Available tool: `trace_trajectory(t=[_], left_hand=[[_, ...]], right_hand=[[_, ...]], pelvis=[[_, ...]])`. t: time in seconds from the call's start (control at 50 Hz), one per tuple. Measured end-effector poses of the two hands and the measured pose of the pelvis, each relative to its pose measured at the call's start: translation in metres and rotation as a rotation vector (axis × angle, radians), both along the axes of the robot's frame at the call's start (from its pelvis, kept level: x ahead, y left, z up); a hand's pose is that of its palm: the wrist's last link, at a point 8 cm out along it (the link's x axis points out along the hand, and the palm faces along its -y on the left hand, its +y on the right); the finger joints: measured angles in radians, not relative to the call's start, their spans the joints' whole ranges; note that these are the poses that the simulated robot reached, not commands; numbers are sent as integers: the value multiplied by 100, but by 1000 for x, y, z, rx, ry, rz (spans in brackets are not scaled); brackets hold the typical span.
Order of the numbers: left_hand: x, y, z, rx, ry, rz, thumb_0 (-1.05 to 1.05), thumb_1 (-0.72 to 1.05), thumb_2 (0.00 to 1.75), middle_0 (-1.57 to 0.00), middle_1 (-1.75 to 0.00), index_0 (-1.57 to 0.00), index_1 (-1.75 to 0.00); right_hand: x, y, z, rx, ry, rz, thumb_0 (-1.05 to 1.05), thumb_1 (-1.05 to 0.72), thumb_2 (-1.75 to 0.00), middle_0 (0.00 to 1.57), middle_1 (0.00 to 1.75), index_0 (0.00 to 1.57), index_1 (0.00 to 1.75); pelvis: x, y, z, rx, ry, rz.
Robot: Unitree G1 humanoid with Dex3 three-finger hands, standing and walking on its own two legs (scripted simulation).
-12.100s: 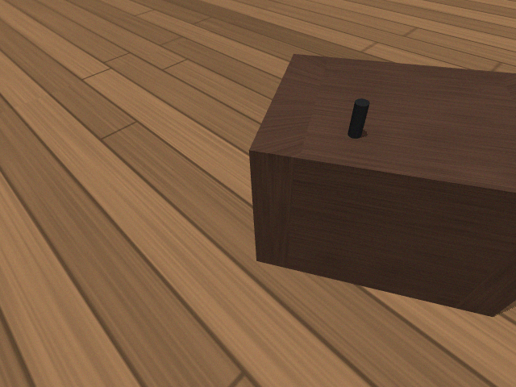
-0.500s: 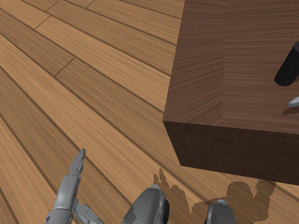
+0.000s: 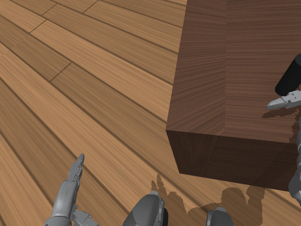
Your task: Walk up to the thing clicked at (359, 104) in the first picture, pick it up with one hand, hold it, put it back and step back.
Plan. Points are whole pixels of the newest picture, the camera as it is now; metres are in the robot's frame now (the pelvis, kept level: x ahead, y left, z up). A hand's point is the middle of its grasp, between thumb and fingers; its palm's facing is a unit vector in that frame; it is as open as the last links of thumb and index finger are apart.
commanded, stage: close in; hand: right
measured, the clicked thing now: (293, 76) +0.52 -0.23 +0.03
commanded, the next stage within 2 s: rest palm in 0.10 s
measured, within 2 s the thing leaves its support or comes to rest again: leaves its support in 1.42 s
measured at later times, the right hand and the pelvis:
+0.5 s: hand (292, 78) +0.52 -0.23 +0.03, palm faces +0.17 +0.98 +0.02, open 16.4 cm; pelvis +0.00 +0.00 +0.00, yaw +0 degrees
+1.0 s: hand (286, 74) +0.53 -0.22 +0.03, palm faces +0.18 +0.98 +0.01, open 7.9 cm; pelvis +0.00 +0.00 +0.00, yaw +1 degrees
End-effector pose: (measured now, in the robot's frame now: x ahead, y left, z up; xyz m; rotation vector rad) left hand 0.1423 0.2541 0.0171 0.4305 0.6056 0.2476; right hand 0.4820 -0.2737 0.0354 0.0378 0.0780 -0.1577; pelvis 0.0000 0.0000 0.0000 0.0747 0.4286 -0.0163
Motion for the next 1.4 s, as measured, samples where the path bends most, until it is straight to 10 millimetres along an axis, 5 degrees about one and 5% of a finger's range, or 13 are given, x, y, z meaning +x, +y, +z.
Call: trace_trajectory(t=[0.38,0.54,0.78,1.08,1.4], left_hand=[[9,7,2,23,9,11,-1,-55,5,-6,-5,-5,-5],[0,-6,2,-3,14,4,-1,-54,5,-6,-5,-5,-5],[-11,4,1,23,27,34,-2,-53,4,-6,-5,-6,-4],[-9,1,2,15,41,31,-1,-51,3,-6,-5,-6,-4],[0,2,7,-4,9,16,-1,-53,5,-7,-6,-6,-5]], right_hand=[[1,-4,-8,-12,-6,-11,-1,58,-6,10,10,10,10],[7,-6,3,-14,-17,-15,-1,54,-14,35,26,36,25],[17,-1,7,-16,-2,-17,-1,39,-31,77,56,78,55],[18,2,2,-37,-14,-26,-1,-2,-69,114,95,114,94],[9,4,6,-19,6,-32,0,-20,-112,101,116,100,116]], pelvis=[[2,-2,0,-4,4,2],[-2,-4,0,1,3,0],[-8,-7,-1,-1,4,10],[0,-5,-1,2,19,11],[0,0,4,-6,-2,2]])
